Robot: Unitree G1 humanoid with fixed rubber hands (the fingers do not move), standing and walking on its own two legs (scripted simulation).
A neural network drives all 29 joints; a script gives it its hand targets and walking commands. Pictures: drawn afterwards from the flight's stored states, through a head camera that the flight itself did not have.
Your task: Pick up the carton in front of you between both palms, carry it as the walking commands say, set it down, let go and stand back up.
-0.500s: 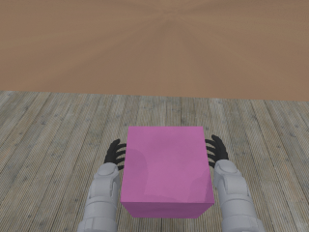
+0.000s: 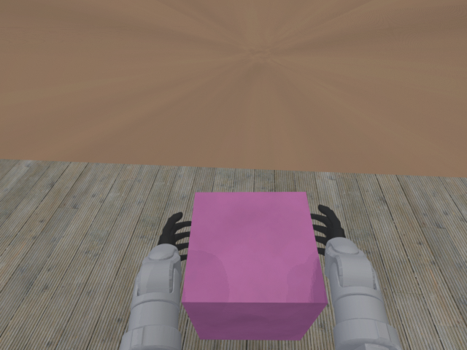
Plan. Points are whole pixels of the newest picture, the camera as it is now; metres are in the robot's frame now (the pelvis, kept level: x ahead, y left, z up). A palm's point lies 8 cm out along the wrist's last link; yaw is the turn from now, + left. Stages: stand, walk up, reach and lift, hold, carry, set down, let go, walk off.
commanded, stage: reach and lift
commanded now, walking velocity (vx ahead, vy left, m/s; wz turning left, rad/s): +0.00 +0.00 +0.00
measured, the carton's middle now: (250, 269) +0.30 +0.00 -0.06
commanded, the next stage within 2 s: hold in 0.68 s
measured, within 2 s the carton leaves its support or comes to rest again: neither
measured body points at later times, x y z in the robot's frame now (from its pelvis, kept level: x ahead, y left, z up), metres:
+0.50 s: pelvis +0.02 +0.00 +0.01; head +0.00 +0.00 +0.46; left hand +0.32 +0.15 +0.03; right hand +0.33 -0.15 +0.03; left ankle +0.04 +0.13 -0.74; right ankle +0.03 -0.13 -0.74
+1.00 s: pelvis +0.01 +0.00 +0.01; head -0.04 +0.00 +0.46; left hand +0.31 +0.15 +0.04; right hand +0.31 -0.15 +0.05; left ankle +0.04 +0.13 -0.74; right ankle +0.03 -0.13 -0.74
